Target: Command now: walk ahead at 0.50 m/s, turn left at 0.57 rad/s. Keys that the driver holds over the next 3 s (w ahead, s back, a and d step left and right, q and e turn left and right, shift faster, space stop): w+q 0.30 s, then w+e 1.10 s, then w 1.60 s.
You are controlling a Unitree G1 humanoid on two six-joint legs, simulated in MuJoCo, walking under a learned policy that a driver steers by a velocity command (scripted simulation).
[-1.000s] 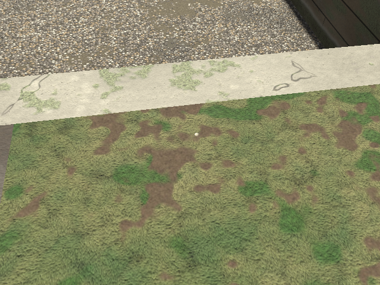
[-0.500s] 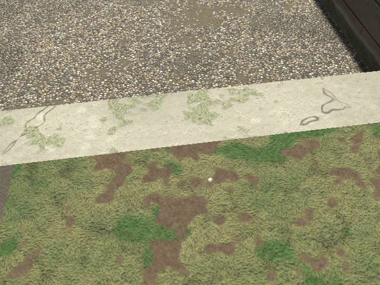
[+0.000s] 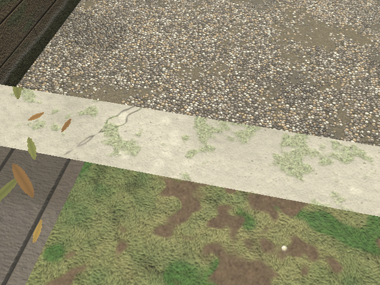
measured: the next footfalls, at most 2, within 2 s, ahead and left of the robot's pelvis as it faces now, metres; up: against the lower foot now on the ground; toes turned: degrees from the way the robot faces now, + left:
right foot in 0.44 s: +0.44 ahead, -0.08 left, +0.00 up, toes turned +11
left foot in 0.94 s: +0.65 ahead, +0.13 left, +0.00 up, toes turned -4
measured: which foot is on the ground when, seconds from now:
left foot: down 0.00-0.46, up 0.48-0.92, down 0.94-1.00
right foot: up 0.00-0.42, down 0.44-0.94, up 0.96-1.00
